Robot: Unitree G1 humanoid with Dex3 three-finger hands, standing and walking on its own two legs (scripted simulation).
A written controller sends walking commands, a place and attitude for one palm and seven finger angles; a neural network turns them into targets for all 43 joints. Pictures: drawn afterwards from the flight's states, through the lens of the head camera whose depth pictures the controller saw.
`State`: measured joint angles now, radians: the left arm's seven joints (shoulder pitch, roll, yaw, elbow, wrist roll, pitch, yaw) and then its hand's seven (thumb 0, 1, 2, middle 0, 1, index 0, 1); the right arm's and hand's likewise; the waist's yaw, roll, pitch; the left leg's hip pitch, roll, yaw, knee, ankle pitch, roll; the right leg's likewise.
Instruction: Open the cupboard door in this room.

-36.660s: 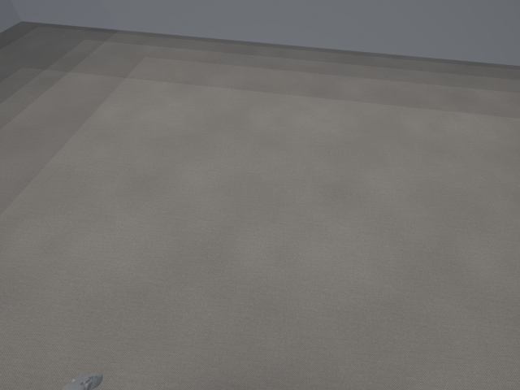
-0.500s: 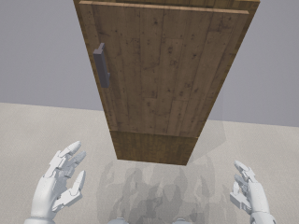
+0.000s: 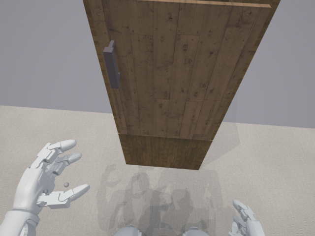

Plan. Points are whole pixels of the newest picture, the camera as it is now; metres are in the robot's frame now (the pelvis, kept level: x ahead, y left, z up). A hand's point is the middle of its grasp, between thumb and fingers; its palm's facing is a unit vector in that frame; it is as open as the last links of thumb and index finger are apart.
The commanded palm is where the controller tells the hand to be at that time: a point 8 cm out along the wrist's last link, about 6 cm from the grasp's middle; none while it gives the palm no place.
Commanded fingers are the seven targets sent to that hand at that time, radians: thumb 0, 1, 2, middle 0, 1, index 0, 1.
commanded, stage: raise the hand with hooked fingers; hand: left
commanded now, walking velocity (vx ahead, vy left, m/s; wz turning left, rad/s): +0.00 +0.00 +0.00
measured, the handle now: (114, 65) +0.56 +0.16 +0.12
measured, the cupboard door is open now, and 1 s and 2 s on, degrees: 0 0 0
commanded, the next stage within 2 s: move the hooked fingers beside the handle in 1.28 s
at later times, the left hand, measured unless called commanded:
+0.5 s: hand (40, 154) +0.26 +0.26 +0.11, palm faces +0.00 -1.00 -0.04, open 13.7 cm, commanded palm +0.24 +0.31 +0.12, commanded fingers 0.00 -0.50 0.30 -0.30 -1.20 -0.30 -1.20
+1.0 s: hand (39, 126) +0.31 +0.27 +0.14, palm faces -0.02 -1.00 -0.02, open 14.0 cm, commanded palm +0.28 +0.32 +0.14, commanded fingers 0.00 -0.50 0.30 -0.30 -1.20 -0.30 -1.20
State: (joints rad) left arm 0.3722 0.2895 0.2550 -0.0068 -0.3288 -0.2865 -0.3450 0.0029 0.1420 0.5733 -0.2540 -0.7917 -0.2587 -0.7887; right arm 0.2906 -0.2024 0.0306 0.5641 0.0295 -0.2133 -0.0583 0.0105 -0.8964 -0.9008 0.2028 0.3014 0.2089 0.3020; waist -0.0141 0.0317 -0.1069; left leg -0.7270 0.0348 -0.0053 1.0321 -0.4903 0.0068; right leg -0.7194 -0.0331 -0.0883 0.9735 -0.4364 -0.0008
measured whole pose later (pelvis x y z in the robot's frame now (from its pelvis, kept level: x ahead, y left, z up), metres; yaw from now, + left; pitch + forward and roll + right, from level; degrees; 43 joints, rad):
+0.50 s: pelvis +0.01 +0.01 +0.02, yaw +0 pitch +6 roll -2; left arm 0.11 0.38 0.35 0.19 -0.36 -0.18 -0.44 -0.01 -0.42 0.33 -0.29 -1.15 -0.30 -1.15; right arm 0.25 -0.25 0.06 0.54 0.04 -0.24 -0.09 0.01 -0.90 -0.90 0.20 0.30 0.21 0.30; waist 0.01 0.02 -0.08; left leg -0.55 0.03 0.00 0.89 -0.44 0.02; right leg -0.53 -0.03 -0.09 0.81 -0.38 0.01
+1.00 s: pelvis +0.02 +0.00 +0.04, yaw -1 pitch +5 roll -1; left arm -0.09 0.45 0.43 0.40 -0.36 -0.13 -0.53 -0.02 -0.50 0.30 -0.30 -1.20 -0.30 -1.20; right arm 0.30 -0.29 0.04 0.57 0.05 -0.20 -0.10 0.01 -0.90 -0.90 0.20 0.30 0.21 0.30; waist 0.00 0.03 -0.06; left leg -0.45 0.03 0.02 0.76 -0.39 0.01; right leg -0.46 -0.03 -0.07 0.71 -0.34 0.00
